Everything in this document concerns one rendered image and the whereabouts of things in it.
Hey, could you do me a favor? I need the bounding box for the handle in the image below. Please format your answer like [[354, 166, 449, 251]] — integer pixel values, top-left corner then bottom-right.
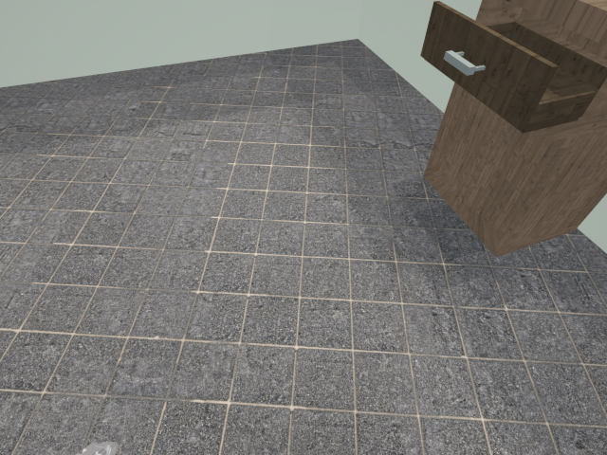
[[444, 50, 486, 76]]

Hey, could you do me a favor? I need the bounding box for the cabinet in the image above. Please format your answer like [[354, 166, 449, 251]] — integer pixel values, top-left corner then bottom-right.
[[424, 0, 607, 257]]

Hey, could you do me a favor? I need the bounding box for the drawer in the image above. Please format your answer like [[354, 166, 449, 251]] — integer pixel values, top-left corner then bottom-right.
[[420, 1, 607, 133]]

